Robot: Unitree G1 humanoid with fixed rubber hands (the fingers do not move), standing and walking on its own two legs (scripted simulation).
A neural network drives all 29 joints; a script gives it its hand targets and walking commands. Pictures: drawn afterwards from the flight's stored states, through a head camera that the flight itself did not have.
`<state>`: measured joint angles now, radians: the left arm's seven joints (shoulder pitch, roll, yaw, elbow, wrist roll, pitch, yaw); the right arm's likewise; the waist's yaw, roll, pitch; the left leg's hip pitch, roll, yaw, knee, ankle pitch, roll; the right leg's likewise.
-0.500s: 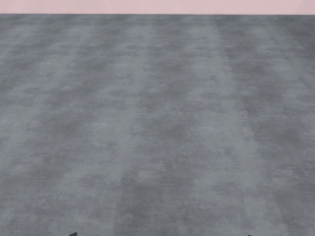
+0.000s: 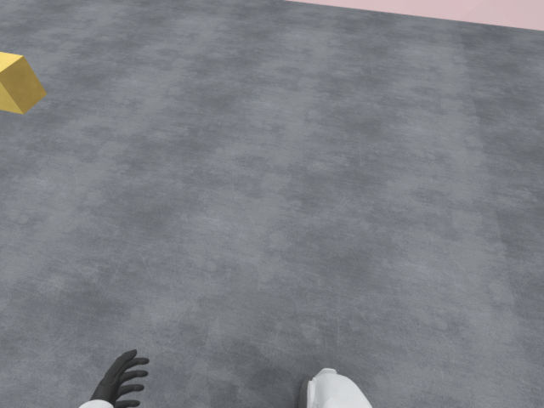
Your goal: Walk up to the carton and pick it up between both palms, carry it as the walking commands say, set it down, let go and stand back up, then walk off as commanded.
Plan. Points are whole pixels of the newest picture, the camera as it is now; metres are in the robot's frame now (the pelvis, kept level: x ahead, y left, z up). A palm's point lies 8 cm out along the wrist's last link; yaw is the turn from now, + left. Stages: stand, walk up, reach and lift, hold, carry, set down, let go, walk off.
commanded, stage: walk up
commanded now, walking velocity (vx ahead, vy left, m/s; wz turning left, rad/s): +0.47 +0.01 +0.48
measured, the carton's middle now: (8, 82) +1.90 +1.40 -0.63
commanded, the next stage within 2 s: none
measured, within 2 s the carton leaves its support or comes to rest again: neither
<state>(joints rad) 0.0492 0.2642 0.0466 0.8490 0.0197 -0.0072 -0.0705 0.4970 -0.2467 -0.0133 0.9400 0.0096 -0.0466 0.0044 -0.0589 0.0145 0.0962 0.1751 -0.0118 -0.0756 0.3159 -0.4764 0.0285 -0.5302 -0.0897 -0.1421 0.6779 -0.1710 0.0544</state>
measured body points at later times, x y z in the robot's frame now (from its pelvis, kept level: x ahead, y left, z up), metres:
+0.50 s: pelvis +0.27 +0.03 +0.00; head +0.29 +0.06 +0.45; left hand +0.18 +0.27 -0.16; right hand +0.48 -0.17 -0.10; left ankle +0.32 +0.12 -0.72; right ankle +0.16 -0.11 -0.67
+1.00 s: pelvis +0.56 +0.04 +0.00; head +0.58 +0.03 +0.45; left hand +0.68 +0.32 -0.10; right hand +0.52 -0.21 -0.15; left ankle +0.34 +0.11 -0.68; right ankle +0.71 -0.01 -0.72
